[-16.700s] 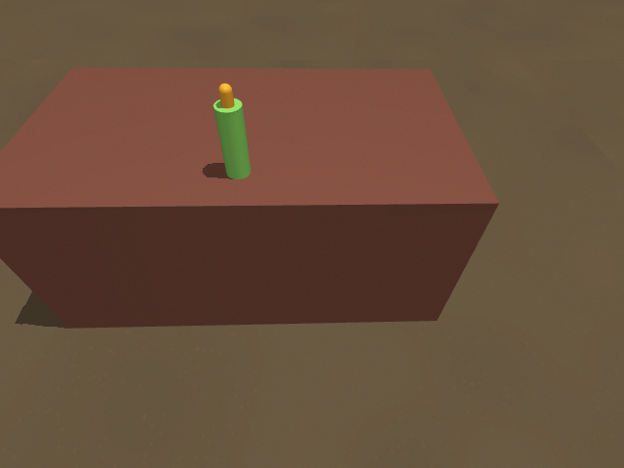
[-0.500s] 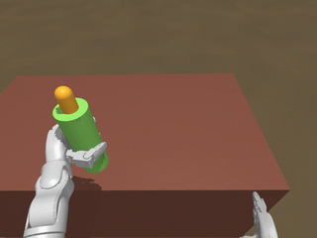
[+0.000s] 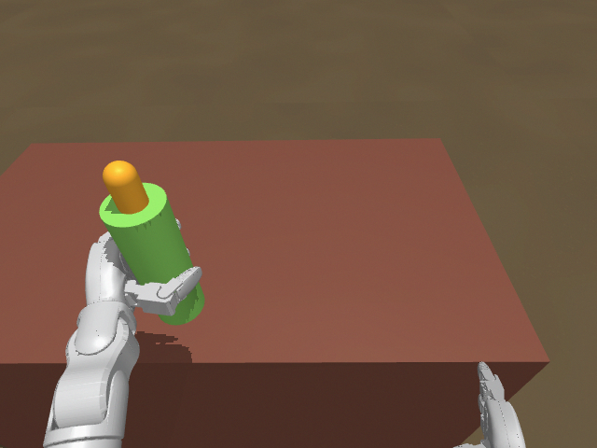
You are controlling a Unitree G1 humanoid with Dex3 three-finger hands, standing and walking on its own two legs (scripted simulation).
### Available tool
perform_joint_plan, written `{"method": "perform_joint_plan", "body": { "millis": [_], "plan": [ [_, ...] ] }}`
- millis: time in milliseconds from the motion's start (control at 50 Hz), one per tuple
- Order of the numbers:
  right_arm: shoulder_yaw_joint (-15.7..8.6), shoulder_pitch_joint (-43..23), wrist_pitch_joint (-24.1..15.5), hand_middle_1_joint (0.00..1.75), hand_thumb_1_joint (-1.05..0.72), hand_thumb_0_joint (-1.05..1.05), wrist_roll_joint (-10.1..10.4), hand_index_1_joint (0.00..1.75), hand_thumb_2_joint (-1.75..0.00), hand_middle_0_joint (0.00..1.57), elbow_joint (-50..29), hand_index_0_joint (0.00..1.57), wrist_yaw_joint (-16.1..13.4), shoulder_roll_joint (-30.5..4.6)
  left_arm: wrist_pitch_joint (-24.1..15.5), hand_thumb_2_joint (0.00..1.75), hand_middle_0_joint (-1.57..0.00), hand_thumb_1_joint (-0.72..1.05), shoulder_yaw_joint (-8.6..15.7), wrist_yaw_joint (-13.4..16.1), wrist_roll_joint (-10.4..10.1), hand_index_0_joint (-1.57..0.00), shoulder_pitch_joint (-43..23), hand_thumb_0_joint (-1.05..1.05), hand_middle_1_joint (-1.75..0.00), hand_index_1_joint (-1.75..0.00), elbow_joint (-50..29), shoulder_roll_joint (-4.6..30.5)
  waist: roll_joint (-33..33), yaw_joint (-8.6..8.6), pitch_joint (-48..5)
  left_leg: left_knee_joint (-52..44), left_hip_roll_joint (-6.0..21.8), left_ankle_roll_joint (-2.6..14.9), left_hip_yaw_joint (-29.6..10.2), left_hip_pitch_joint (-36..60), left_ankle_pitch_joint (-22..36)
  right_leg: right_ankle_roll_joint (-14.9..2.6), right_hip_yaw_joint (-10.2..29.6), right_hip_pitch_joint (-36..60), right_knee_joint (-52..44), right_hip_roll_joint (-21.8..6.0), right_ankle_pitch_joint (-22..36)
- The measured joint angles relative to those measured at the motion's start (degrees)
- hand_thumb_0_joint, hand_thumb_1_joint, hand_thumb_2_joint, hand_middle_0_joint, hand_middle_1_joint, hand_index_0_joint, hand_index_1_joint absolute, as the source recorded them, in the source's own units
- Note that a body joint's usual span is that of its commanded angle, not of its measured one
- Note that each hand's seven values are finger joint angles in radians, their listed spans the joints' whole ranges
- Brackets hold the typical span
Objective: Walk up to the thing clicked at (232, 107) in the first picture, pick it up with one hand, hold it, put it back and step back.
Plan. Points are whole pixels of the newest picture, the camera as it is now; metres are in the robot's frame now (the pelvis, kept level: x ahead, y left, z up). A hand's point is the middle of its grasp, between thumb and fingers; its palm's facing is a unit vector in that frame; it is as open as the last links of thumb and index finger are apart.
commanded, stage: hold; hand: left
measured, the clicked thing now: (155, 248) +0.32 +0.17 +0.16
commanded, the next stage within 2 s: crouch in 0.92 s
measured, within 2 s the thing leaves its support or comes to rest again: neither
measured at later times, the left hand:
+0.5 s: hand (164, 264) +0.31 +0.16 +0.13, palm faces +0.18 -0.98 -0.02, open 9.3 cm
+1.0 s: hand (165, 263) +0.32 +0.17 +0.13, palm faces +0.19 -0.98 -0.01, open 9.3 cm
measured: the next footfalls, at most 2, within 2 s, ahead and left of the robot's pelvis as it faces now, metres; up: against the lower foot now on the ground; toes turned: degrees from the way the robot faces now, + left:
none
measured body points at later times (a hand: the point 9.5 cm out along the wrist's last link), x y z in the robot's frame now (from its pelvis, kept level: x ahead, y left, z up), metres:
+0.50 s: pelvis +0.00 +0.00 +0.00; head -0.02 -0.01 +0.45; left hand +0.30 +0.22 +0.13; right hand +0.16 -0.25 -0.08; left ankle +0.02 +0.12 -0.73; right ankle -0.02 -0.15 -0.73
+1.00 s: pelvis +0.00 +0.00 +0.00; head -0.02 -0.02 +0.45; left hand +0.30 +0.22 +0.13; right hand +0.16 -0.26 -0.08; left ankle +0.02 +0.12 -0.73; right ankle -0.02 -0.15 -0.73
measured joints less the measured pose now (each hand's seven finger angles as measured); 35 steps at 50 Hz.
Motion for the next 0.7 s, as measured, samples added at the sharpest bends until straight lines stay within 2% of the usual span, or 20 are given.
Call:
{"method": "perform_joint_plan", "body": {
  "millis": [180,340,700],
  "plan": [
    [0.21,-0.59,0.49,0.05,0.5,-0.01,-0.01,0.05,-0.06,0.05,0.07,0.06,0.14,0.23,0.1,1.19,-0.72,-0.36,-0.33,0.12,0.23,-0.77,-0.08,0.0,-1.1,-1.12,0.76,-0.16,-0.03,-0.04,0.14,-0.34,-0.11,0.03,0.0,0.34,0.17,0.03,-0.01,0.29,-0.21,-0.1,0.09],
    [0.21,-0.35,0.52,0.05,0.5,-0.01,-0.03,0.05,-0.06,0.05,0.42,0.06,0.17,0.41,-0.07,1.19,-0.72,-0.36,0.29,0.38,-0.13,-0.77,-0.28,0.0,-1.1,-1.12,0.05,-0.22,-0.11,-0.07,0.1,-0.59,-0.02,-0.05,-0.05,0.46,0.37,-0.06,-0.07,0.43,-0.49,-0.01,0.31],
    [0.35,-0.56,0.85,0.05,0.5,-0.01,0.05,0.05,-0.06,0.05,0.71,0.06,0.46,0.29,-0.21,1.19,-0.72,-0.36,-0.55,0.15,-0.04,-0.77,1.1,0.0,-1.1,-1.13,-0.36,-0.61,0.02,0.1,0.28,-1.11,0.01,-0.23,-0.2,0.65,0.78,-0.24,-0.21,0.48,-0.61,0.05,0.46]
  ]
}}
